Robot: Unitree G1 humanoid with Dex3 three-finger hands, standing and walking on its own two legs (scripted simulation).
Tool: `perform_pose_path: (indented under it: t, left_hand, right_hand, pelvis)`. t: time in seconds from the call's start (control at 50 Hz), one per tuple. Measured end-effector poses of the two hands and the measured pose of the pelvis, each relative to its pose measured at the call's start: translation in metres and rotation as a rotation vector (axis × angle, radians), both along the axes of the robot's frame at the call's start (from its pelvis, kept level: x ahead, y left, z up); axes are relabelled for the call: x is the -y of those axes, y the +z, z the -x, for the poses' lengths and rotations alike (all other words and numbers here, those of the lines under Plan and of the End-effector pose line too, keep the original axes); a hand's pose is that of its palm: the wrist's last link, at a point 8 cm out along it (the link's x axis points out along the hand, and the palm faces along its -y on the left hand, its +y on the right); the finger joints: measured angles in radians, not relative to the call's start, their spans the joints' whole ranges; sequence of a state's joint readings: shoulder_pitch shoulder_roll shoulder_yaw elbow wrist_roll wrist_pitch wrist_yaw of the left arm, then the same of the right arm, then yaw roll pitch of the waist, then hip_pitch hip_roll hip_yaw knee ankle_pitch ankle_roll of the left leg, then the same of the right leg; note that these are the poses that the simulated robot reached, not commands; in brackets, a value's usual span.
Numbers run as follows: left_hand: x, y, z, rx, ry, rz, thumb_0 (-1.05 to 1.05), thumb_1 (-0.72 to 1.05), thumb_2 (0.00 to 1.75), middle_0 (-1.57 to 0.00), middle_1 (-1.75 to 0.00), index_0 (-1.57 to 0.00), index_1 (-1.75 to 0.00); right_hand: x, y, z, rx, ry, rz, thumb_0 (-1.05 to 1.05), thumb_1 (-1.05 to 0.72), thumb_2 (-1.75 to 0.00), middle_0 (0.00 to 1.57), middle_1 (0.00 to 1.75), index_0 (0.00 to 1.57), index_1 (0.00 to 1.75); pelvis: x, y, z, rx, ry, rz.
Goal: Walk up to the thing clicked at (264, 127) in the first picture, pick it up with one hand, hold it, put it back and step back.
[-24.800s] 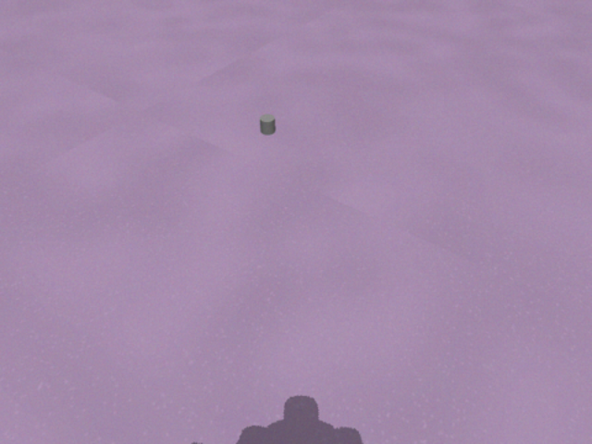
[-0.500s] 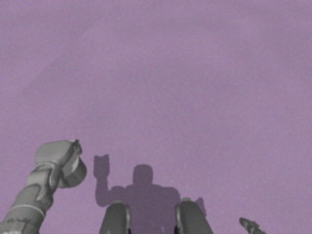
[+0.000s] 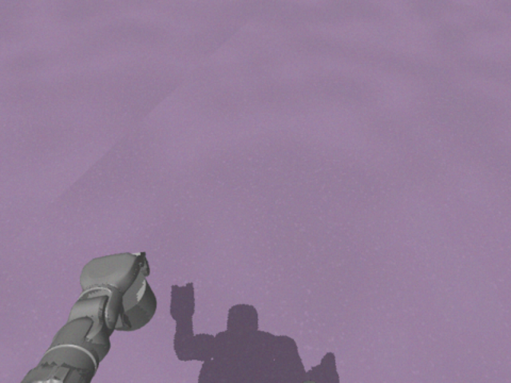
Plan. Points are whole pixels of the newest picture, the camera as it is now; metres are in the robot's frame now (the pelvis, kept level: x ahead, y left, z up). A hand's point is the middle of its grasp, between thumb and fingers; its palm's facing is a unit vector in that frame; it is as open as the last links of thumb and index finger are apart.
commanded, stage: lift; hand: left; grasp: from above
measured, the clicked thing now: (127, 299) +0.32 +0.23 -0.13
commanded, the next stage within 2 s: hold in 0.02 s
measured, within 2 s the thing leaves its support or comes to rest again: neither
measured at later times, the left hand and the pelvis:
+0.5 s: hand (115, 286) +0.31 +0.23 -0.05, palm faces -0.46 -0.07 -0.88, open 11.0 cm; pelvis +0.01 +0.00 +0.03, yaw +0 degrees
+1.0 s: hand (114, 292) +0.30 +0.22 -0.03, palm faces -0.47 -0.06 -0.88, open 11.0 cm; pelvis +0.00 +0.00 +0.04, yaw -1 degrees
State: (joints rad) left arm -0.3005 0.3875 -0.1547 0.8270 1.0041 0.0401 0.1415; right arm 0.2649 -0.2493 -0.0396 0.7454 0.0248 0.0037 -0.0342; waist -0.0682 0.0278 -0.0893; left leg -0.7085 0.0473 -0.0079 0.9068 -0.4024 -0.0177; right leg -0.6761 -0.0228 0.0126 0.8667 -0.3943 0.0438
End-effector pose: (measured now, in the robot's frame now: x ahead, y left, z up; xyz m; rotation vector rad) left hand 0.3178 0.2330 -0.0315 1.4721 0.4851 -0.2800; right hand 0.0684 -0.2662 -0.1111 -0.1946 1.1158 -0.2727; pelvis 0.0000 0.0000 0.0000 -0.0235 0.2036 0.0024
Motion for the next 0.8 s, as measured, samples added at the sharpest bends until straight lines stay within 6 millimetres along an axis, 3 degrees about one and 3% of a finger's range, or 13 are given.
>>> perform_pose_path:
  t: [0.44, 0.8]
  left_hand:
    - [0.004, 0.039, -0.002, 0.006, -0.028, -0.007, -0.01, -0.20, 0.72, -0.54, -0.76, -0.59, -0.75]
    - [0.011, 0.055, 0.008, -0.004, -0.052, -0.007, 0.00, -0.21, 0.73, -0.54, -0.77, -0.59, -0.75]
  right_hand:
    - [0.000, 0.028, -0.031, 0.070, 0.006, -0.016, 0.01, -0.90, -0.89, 0.20, 0.30, 0.21, 0.30]
    - [0.001, 0.037, -0.036, 0.108, 0.018, -0.035, 0.01, -0.90, -0.89, 0.20, 0.30, 0.20, 0.30]
  pelvis:
    - [-0.002, 0.026, -0.013, 0.083, -0.009, -0.013]
    - [-0.001, 0.033, -0.009, 0.123, -0.016, -0.017]
